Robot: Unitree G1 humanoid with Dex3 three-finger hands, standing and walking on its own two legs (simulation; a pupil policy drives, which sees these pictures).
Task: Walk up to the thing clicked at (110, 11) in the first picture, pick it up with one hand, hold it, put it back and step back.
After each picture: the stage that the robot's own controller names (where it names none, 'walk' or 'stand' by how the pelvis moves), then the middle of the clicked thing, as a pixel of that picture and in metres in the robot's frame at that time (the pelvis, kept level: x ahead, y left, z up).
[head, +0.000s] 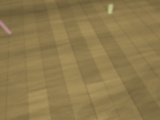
stand; (110, 8) +2.09 -0.44 -0.72
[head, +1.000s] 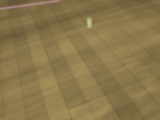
walk; (89, 22) +1.96 +0.02 -0.70
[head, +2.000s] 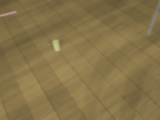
walk; (56, 45) +1.29 +0.36 -0.72
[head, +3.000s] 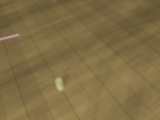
walk; (59, 84) +0.85 +0.31 -0.72
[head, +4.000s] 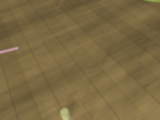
walk; (65, 115) +0.54 +0.23 -0.71
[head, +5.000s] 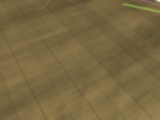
stand; out of the picture +0.38 +0.19 -0.70
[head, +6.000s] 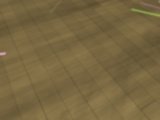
stand; out of the picture +0.36 +0.18 -0.72
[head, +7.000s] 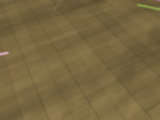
stand; out of the picture +0.32 +0.21 -0.71
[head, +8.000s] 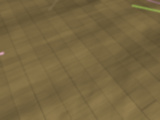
stand; out of the picture +0.32 +0.20 -0.72
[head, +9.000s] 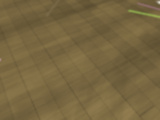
stand; out of the picture +0.30 +0.21 -0.73
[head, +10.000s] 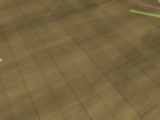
stand; out of the picture +0.29 +0.22 -0.73
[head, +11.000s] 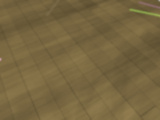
stand; out of the picture +0.28 +0.22 -0.73
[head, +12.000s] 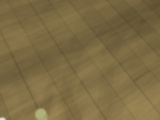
go down; (41, 115) +0.33 +0.21 -0.60
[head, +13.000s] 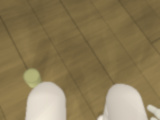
go down; (33, 78) +0.38 +0.23 -0.32
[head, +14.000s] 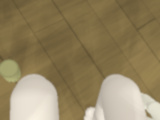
close in; (10, 71) +0.37 +0.25 -0.27
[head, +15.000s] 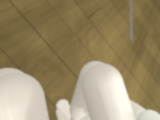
close in; out of the picture +0.36 +0.27 -0.21
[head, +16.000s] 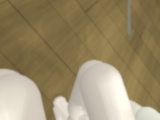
close; out of the picture +0.36 +0.28 -0.21
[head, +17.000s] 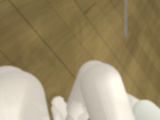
lift; out of the picture +0.33 +0.27 -0.22
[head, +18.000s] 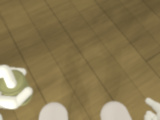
lift; (17, 88) +0.31 +0.21 -0.01
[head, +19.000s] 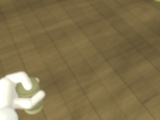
hold; (30, 96) +0.31 +0.18 +0.00
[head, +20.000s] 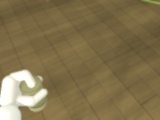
hold; (34, 94) +0.32 +0.17 +0.00
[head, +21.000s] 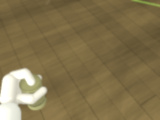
hold; (33, 92) +0.33 +0.17 +0.00
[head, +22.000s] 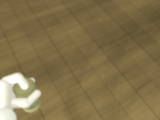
crouch; (28, 95) +0.32 +0.19 -0.05
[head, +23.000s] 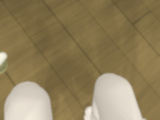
lower; out of the picture +0.42 +0.26 -0.12
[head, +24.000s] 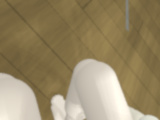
lower; out of the picture +0.38 +0.30 -0.22
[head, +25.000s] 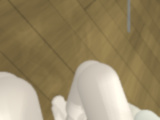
lower; out of the picture +0.37 +0.30 -0.22
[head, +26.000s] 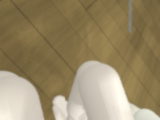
lower; out of the picture +0.36 +0.30 -0.22
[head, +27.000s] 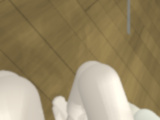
lower; out of the picture +0.36 +0.30 -0.22
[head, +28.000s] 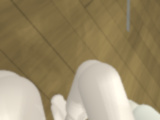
open; out of the picture +0.36 +0.28 -0.22
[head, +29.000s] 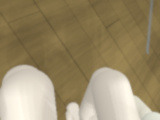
stand; out of the picture +0.36 +0.27 -0.24
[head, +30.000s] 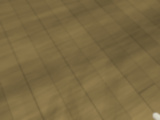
stand; out of the picture +0.32 +0.21 -0.60
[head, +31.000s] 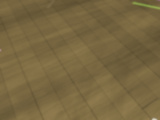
stand; out of the picture +0.32 +0.21 -0.66
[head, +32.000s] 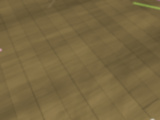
stand; out of the picture +0.32 +0.21 -0.66
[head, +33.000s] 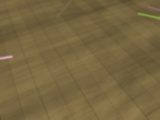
stand; out of the picture +0.35 +0.20 -0.72
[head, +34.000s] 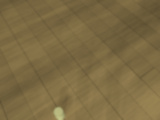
walk; (59, 113) +0.41 +0.19 -0.69
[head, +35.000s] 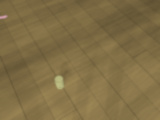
walk; (59, 82) +0.67 +0.19 -0.70
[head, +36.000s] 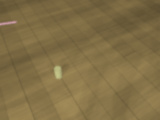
stand; (58, 72) +0.94 +0.23 -0.70
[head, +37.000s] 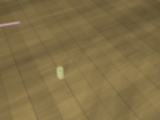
stand; (60, 72) +0.94 +0.22 -0.72
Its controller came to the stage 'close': yes
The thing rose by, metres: 0.71
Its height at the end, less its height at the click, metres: +0.00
